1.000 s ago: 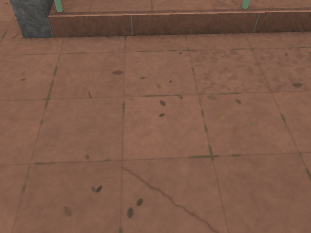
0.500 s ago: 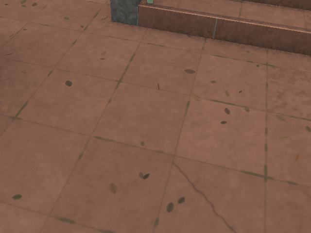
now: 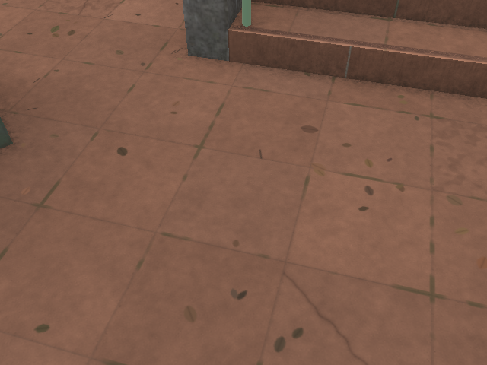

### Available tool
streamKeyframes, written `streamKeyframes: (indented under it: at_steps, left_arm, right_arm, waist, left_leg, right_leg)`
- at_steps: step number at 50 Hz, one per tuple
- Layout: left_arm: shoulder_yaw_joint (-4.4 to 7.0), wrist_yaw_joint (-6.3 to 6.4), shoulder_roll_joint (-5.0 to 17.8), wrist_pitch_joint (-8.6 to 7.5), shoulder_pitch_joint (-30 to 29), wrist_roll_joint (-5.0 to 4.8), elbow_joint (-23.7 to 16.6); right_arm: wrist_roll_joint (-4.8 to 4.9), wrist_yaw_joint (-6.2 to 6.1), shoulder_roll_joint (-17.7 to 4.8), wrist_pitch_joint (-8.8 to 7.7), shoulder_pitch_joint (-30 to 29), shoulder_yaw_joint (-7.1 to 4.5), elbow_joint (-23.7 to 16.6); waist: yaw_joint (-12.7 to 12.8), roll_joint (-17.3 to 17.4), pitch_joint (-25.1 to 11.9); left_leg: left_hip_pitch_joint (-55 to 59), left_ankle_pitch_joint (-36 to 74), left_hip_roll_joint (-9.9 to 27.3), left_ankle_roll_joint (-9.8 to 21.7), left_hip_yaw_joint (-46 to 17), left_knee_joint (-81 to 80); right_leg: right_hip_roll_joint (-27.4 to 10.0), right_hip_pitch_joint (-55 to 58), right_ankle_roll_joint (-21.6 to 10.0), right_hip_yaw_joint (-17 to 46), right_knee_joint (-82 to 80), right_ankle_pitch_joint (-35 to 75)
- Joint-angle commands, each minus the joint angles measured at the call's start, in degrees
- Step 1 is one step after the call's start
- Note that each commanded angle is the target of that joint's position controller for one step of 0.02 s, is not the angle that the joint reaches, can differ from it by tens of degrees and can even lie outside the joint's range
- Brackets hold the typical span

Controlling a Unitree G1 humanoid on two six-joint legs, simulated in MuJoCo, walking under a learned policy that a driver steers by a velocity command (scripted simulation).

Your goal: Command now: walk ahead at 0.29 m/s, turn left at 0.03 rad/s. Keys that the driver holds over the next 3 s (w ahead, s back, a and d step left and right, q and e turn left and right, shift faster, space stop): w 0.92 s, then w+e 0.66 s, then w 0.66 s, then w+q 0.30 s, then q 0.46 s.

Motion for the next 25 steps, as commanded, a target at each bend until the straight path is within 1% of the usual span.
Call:
streamKeyframes:
  at_steps: [1,2,3,4,5,6,7,8,9,10,12,13,14,15,16,17,18,19,20,21,22,23,24,25]
  left_arm:
    - [3.11,-0.33,10.28,-0.91,1.71,-0.19,-2.55]
    - [2.96,-0.6,9.79,-0.93,-0.74,-0.42,-3.0]
    - [2.72,-0.79,8.7,-1.04,-3.94,-0.87,-3.7]
    - [1.89,-0.83,6.16,-1.45,-9.37,-1.05,-5.93]
    - [1.26,-0.92,3.55,-2.23,-12.57,-0.7,-8.44]
    - [1.95,-0.65,6.96,-2.57,-13.62,0.4,-9.35]
    - [2.27,-0.69,7.59,-2.66,-12.59,0.42,-8.68]
    - [2.27,-1.3,7.4,-2.66,-10.85,-0.02,-7.86]
    - [2.23,-1.92,7.09,-2.53,-10.7,-0.04,-7.65]
    - [2.01,-2.51,6.61,-2.27,-11.13,0.25,-7.7]
    - [1.47,-3.37,5.43,-1.79,-13.14,0.81,-8.26]
    - [1.09,-3.81,4.52,-1.73,-14.44,0.56,-8.89]
    - [0.73,-4.12,3.86,-1.78,-16.26,0.41,-9.72]
    - [0.4,-4.43,3.41,-1.83,-17.88,0.18,-10.41]
    - [0.33,-4.5,3.47,-1.75,-18.67,-0.08,-10.62]
    - [0.44,-4.32,3.94,-1.6,-18.66,-0.17,-10.72]
    - [0.75,-4.0,4.71,-1.45,-17.91,-0.14,-10.6]
    - [1.27,-3.45,5.55,-1.41,-16.14,0.0,-10.05]
    - [1.83,-2.73,6.39,-1.44,-12.28,0.35,-8.88]
    - [2.65,-1.88,7.75,-1.6,-5.02,0.96,-6.39]
    - [3.52,-0.96,10.09,-2.05,4.04,2.03,-4.19]
    - [4.85,-0.25,16.52,-2.29,10.32,3.28,-4.12]
    - [4.61,-0.55,16.37,-1.82,8.46,0.98,-4.14]
    - [4.17,-0.54,13.51,-1.49,2.24,-0.06,-4.34]
  right_arm:
    - [-0.3,0.61,-3.01,-2.66,-5.71,-0.77,-6.48]
    - [-0.08,0.87,-2.36,-3.14,-2.85,-0.61,-5.93]
    - [0.04,0.89,-2.86,-3.63,1.36,-0.79,-4.68]
    - [0.0,0.52,-6.75,-4.04,7.32,-1.95,-3.22]
    - [0.18,0.19,-12.2,-4.29,13.91,-3.59,-1.27]
    - [0.08,0.22,-13.18,-4.04,16.86,-4.12,-0.14]
    - [-0.33,0.07,-11.35,-4.04,16.24,-3.68,0.06]
    - [-0.54,0.01,-10.17,-4.17,13.72,-3.29,-0.27]
    - [-0.47,-0.05,-9.37,-4.24,11.57,-2.97,-0.34]
    - [-0.2,-0.03,-8.63,-4.38,10.46,-2.62,-0.08]
    - [0.21,-0.03,-8.22,-4.62,9.99,-2.34,0.83]
    - [0.34,0.18,-6.85,-4.68,9.11,-1.91,1.37]
    - [0.6,0.28,-7.01,-4.73,8.9,-1.88,1.82]
    - [0.68,0.32,-7.81,-4.89,8.92,-2.07,2.23]
    - [0.75,0.4,-8.55,-4.96,8.98,-2.22,2.77]
    - [0.91,0.38,-9.43,-4.99,9.26,-2.39,3.17]
    - [0.99,0.33,-10.15,-4.96,9.19,-2.5,3.61]
    - [1.17,0.2,-10.96,-4.95,8.67,-2.64,3.99]
    - [1.31,0.08,-11.65,-4.84,8.41,-2.76,4.37]
    - [1.18,-0.06,-11.39,-4.55,9.1,-2.56,4.85]
    - [0.82,-0.21,-10.18,-4.55,8.86,-1.99,4.34]
    - [1.72,-0.14,-4.01,-4.44,11.76,-0.53,1.82]
    - [0.62,-0.13,-6.89,-4.31,11.99,-1.4,1.52]
    - [0.02,0.0,-8.34,-3.97,8.2,-1.89,1.02]
  waist:
    - [1.21,-8.17,6.83]
    - [-1.01,-8.64,7.24]
    - [-3.72,-7.71,7.32]
    - [-7.62,-0.15,7.81]
    - [-9.55,10.88,7.74]
    - [-9.7,9.7,10.51]
    - [-7.97,3.97,9.88]
    - [-5.95,1.81,8.25]
    - [-4.88,2.37,7.16]
    - [-4.41,3.76,6.55]
    - [-4.03,5.08,7.14]
    - [-3.66,5.84,7.01]
    - [-3.59,6.03,6.86]
    - [-3.72,6.3,6.68]
    - [-3.62,6.46,6.56]
    - [-3.53,6.43,6.34]
    - [-2.84,6.07,6.36]
    - [-1.56,5.36,5.86]
    - [0.52,4.21,4.0]
    - [3.61,2.44,0.1]
    - [7.69,0.77,-4.93]
    - [7.94,-11.66,-13.28]
    - [5.98,-14.34,-14.64]
    - [2.92,-9.69,-5.19]
  left_leg:
    - [-9.34,-0.37,0.03,0.82,2.88,-0.42]
    - [-2.43,0.22,-0.01,1.82,2.86,-5.19]
    - [7.52,1.62,0.23,2.85,1.22,-9.01]
    - [13.97,-5.5,5.84,4.94,-9.51,-15.07]
    - [22.02,-15.42,16.77,9.05,-27.67,-24.06]
    - [23.26,-7.16,23.32,12.41,-34.82,-25.38]
    - [24.24,0.48,22.74,13.19,-31.33,-23.76]
    - [23.46,3.67,20.83,12.13,-26.82,-23.63]
    - [22.79,4.88,18.45,10.76,-22.37,-24.71]
    - [21.73,7.39,16.51,9.73,-18.9,-25.69]
    - [19.21,16.39,14.04,8.78,-13.35,-26.4]
    - [17.32,23.24,12.59,7.93,-10.3,-25.33]
    - [14.77,26.91,11.8,7.09,-7.71,-24.84]
    - [12.05,28.58,11.5,6.35,-6.29,-24.86]
    - [9.76,29.41,11.65,5.74,-5.49,-24.81]
    - [8.28,30.84,12.6,5.5,-5.57,-24.87]
    - [7.66,34.09,13.62,5.11,-5.49,-24.06]
    - [7.69,41.34,13.98,4.37,-4.68,-21.32]
    - [8.09,49.58,13.41,3.39,-3.11,-15.75]
    - [6.57,53.82,11.26,2.28,-0.79,-5.65]
    - [-1.16,46.08,8.98,1.33,0.56,8.15]
    - [-14.76,16.63,1.92,-1.08,4.23,31.36]
    - [-21.74,-3.78,-2.63,-0.71,-1.97,40.79]
    - [-25.67,0.45,1.64,-0.07,-2.91,43.28]
  right_leg:
    - [-15.35,0.73,-10.44,23.16,-18.37,-23.0]
    - [-13.56,-4.43,-9.32,20.01,-17.01,-21.31]
    - [-10.4,-12.12,-7.21,15.37,-14.07,-18.9]
    - [-5.1,-19.78,-3.92,8.39,-4.7,-13.41]
    - [1.41,-29.87,-1.1,-1.34,11.06,-5.86]
    - [0.13,-37.37,-1.26,-1.58,18.32,-9.86]
    - [-1.74,-38.43,-1.48,0.38,23.41,-9.08]
    - [-2.79,-36.88,-1.58,0.81,24.75,-6.23]
    - [-3.69,-35.77,-1.33,0.18,24.82,-3.85]
    - [-4.05,-34.61,-0.81,-0.76,24.45,-1.89]
    - [-4.01,-33.49,0.36,-3.05,22.5,1.64]
    - [-3.98,-31.72,0.71,-3.89,20.0,3.95]
    - [-3.98,-28.66,0.94,-4.58,16.4,6.58]
    - [-3.81,-24.6,0.77,-5.01,12.48,8.86]
    - [-3.3,-20.26,0.41,-5.56,9.42,10.38]
    - [-2.67,-16.27,-0.25,-6.25,7.61,11.67]
    - [-2.12,-13.02,-1.13,-6.63,6.51,12.44]
    - [-1.12,-9.45,-1.93,-7.07,5.5,12.34]
    - [0.29,-4.28,-2.87,-7.76,3.9,11.77]
    - [1.68,4.71,-4.18,-8.01,2.21,10.05]
    - [-3.05,16.61,-6.0,-2.54,1.97,5.95]
    - [-20.98,28.41,-10.56,22.26,-3.92,-11.33]
    - [-26.2,24.78,-13.67,44.44,-16.46,-14.35]
    - [-24.14,17.64,-13.13,36.85,-16.81,-17.31]
Next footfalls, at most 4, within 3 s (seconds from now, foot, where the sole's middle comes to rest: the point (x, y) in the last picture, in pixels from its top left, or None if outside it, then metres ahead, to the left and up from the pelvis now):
0.44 right None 0.35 -0.12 -0.77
0.98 left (238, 327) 0.66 0.06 -0.77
1.52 right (309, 253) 0.93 -0.16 -0.77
2.08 left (299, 174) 1.29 -0.16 -0.77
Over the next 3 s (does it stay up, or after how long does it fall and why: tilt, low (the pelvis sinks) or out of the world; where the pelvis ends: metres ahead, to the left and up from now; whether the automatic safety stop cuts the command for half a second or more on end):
stays up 1.46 -0.34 0.00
